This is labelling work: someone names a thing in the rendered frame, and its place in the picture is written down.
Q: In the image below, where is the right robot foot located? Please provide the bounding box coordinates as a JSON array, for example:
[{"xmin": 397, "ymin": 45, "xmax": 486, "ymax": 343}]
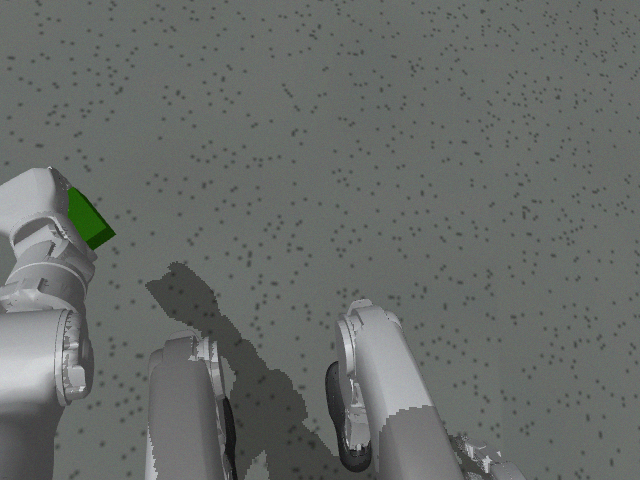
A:
[{"xmin": 325, "ymin": 361, "xmax": 372, "ymax": 472}]

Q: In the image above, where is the left robot arm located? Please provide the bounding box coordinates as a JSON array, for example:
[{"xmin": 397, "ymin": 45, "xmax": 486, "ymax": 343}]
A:
[{"xmin": 0, "ymin": 212, "xmax": 95, "ymax": 480}]

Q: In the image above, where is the small box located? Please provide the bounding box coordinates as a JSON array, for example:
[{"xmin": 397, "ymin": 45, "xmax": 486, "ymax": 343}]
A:
[{"xmin": 67, "ymin": 187, "xmax": 116, "ymax": 250}]

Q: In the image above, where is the left robot hand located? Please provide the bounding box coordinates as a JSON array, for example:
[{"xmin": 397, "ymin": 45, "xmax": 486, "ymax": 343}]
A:
[{"xmin": 0, "ymin": 166, "xmax": 98, "ymax": 262}]

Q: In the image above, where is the right robot hand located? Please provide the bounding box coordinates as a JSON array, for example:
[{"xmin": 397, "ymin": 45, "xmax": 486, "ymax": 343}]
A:
[{"xmin": 455, "ymin": 435, "xmax": 527, "ymax": 480}]

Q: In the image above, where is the left robot foot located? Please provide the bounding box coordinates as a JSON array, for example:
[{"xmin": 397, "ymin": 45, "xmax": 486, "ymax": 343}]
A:
[{"xmin": 222, "ymin": 396, "xmax": 238, "ymax": 480}]

